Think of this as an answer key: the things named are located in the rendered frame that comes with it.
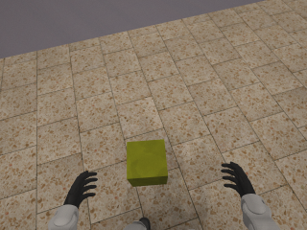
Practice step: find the left robot foot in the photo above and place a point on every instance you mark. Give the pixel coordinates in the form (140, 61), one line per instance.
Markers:
(146, 222)

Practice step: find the right robot hand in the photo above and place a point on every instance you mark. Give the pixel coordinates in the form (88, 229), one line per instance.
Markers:
(243, 185)

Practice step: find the robot right forearm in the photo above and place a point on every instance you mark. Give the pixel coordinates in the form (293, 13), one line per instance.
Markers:
(256, 214)

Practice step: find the robot left forearm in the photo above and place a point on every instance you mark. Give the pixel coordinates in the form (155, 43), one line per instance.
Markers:
(65, 218)

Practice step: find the carton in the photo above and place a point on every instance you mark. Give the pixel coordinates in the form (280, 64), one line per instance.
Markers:
(147, 163)

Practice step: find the left robot hand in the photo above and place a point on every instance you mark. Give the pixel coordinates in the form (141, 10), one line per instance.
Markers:
(76, 194)

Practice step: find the robot left shin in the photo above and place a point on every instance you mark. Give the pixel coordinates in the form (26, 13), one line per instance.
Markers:
(138, 222)

